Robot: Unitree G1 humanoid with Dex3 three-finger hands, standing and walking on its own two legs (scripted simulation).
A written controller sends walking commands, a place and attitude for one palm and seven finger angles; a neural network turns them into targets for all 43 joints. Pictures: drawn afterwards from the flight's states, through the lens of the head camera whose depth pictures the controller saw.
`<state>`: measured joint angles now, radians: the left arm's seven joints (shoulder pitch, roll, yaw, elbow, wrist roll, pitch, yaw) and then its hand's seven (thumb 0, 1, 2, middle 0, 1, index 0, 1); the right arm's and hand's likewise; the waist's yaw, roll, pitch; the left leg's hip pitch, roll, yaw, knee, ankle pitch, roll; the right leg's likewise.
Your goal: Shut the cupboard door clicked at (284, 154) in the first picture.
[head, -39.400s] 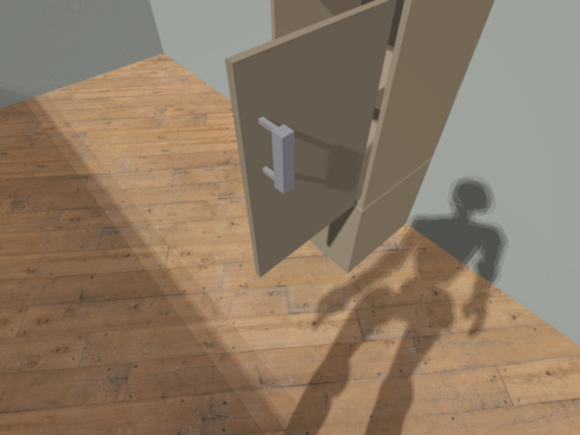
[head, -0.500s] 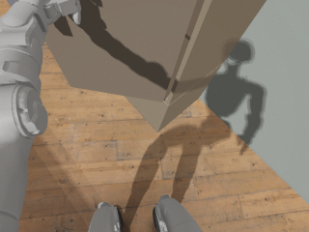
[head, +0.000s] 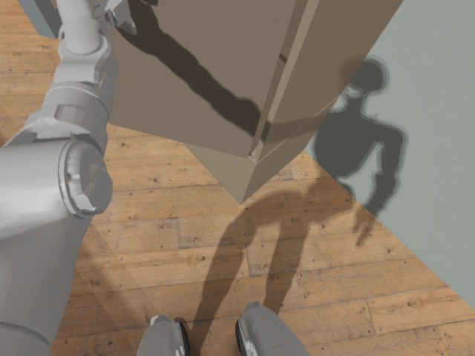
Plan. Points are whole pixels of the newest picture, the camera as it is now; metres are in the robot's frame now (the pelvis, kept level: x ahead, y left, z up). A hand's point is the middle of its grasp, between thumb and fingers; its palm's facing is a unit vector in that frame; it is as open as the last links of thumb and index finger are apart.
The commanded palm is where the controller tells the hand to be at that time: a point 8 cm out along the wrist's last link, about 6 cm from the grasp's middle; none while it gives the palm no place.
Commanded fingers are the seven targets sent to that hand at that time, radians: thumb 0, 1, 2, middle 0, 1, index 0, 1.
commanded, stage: pull the fist back off the door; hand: left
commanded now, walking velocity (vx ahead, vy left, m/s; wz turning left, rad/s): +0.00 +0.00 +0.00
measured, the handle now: out of the picture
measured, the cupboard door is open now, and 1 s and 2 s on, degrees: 34 34 34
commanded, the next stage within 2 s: draw the hand back to the body in 0.52 s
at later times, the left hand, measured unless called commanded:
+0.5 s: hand (135, 50) +0.52 +0.03 +0.15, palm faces +0.04 -1.00 -0.03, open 3.1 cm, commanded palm +0.50 +0.08 +0.15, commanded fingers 0.00 0.90 0.90 -1.30 -1.50 -1.30 -1.50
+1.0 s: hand (73, 105) +0.43 +0.10 +0.17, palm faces +0.09 -1.00 -0.02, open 3.1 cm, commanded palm +0.38 +0.14 +0.18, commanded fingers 0.00 0.90 0.90 -1.30 -1.50 -1.30 -1.50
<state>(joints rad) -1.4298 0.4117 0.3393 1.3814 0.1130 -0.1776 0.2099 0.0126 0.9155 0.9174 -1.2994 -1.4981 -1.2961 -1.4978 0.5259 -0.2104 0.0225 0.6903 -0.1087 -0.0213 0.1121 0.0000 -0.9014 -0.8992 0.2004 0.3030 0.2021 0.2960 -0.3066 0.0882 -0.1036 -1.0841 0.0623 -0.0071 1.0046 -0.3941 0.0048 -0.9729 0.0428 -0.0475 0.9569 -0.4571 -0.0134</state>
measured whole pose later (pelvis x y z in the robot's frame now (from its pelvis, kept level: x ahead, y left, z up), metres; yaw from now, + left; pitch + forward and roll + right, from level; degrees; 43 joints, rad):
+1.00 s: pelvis +0.01 -0.02 +0.05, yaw +0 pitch +7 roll +0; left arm -0.52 0.16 0.17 0.69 -0.14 -0.25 0.04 0.02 0.90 0.90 -1.30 -1.50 -1.30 -1.50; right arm 0.42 -0.26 -0.03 0.69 0.03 0.01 0.01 0.01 -0.90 -0.90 0.20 0.30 0.20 0.30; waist -0.06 0.07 -0.09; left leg -0.50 0.05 0.03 0.69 -0.31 -0.02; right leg -0.43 0.04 -0.01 0.70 -0.39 -0.04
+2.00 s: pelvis +0.02 +0.00 +0.07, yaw +2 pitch -4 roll +0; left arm 0.47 0.34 0.36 -0.33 -0.07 -0.09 0.11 0.01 0.89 0.90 -0.27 -0.37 -0.27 -0.37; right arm 0.21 -0.25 0.01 0.64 0.02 -0.06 -0.08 0.01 -0.90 -0.90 0.20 0.30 0.20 0.30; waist 0.07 0.08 0.00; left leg -0.14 0.00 0.03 0.43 -0.22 0.01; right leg -0.04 -0.01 -0.02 0.40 -0.29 0.00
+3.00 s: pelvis -0.06 +0.03 +0.06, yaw +2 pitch -1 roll -2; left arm 0.53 0.42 0.44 -0.45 -0.04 -0.21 0.14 0.01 0.89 0.90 -0.21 -0.30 -0.21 -0.30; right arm 0.21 -0.22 0.01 0.55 0.02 -0.02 -0.09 0.01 -0.90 -0.90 0.20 0.30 0.20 0.30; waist 0.02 0.03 0.01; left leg -0.42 0.01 0.04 0.60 -0.19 0.06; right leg -0.32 -0.01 -0.01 0.57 -0.24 0.03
